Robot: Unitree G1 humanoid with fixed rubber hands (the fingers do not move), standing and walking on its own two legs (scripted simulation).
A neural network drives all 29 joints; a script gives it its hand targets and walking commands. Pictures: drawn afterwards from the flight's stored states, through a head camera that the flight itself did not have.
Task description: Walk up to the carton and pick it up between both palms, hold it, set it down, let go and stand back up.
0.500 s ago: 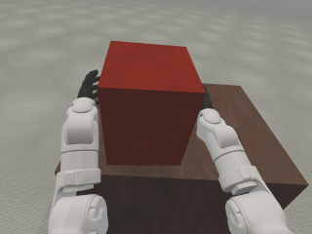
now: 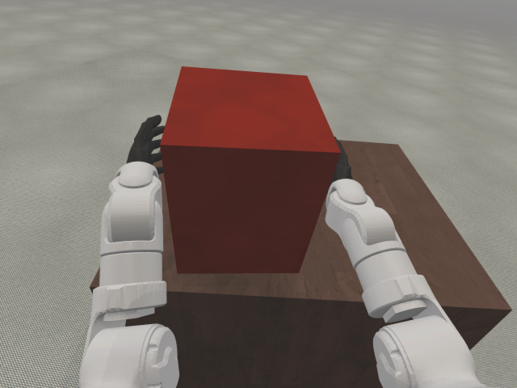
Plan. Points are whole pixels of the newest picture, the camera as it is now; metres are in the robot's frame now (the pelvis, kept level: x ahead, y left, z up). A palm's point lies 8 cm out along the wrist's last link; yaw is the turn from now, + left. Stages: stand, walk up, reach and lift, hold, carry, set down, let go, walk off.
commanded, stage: hold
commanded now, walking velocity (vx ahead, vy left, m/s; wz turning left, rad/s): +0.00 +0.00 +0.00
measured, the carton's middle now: (242, 173) +0.40 +0.01 +0.19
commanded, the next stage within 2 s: none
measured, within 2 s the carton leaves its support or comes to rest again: neither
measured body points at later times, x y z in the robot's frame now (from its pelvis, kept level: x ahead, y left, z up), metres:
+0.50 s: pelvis +0.00 +0.00 +0.00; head -0.05 +0.03 +0.45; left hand +0.38 +0.15 +0.22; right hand +0.38 -0.14 +0.20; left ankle +0.02 +0.13 -0.75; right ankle +0.01 -0.12 -0.75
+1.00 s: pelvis +0.00 +0.00 +0.00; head -0.06 +0.03 +0.45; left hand +0.38 +0.16 +0.22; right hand +0.38 -0.14 +0.20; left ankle +0.02 +0.13 -0.75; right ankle +0.01 -0.12 -0.75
